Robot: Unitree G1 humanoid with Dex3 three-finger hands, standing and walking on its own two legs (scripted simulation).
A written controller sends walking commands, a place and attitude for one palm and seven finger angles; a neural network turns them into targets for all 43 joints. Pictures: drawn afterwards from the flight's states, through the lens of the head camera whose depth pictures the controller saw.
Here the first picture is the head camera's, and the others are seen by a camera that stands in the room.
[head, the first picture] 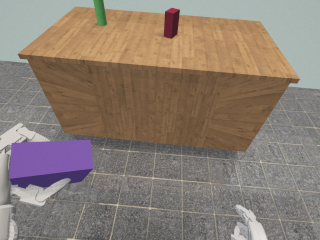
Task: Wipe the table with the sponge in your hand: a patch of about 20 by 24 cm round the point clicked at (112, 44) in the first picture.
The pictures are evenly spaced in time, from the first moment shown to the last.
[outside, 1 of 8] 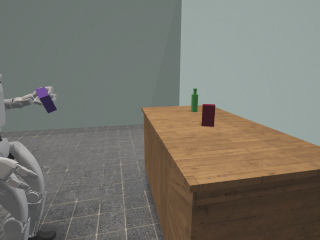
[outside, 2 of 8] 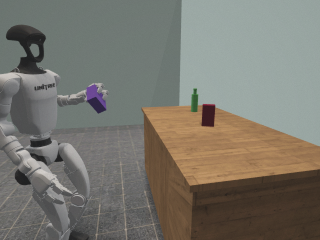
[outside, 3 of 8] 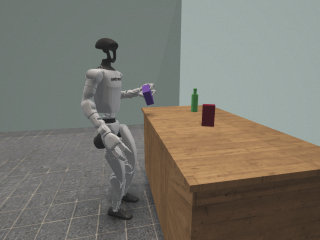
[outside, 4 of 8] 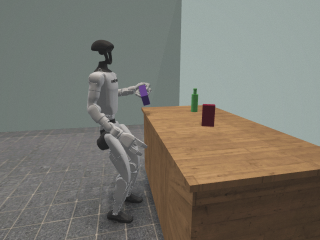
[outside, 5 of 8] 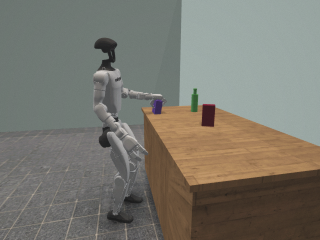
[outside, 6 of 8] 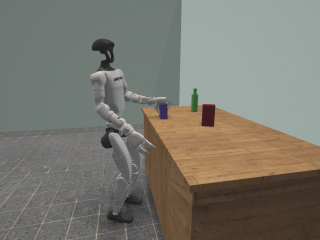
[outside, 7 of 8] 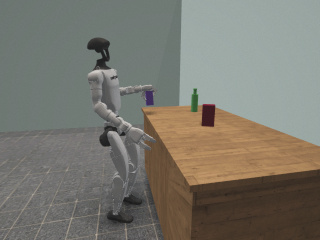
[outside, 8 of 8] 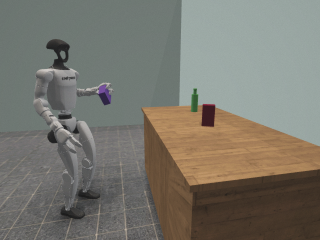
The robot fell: no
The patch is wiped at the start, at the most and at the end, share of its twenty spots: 0.00 0.75 0.75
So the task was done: no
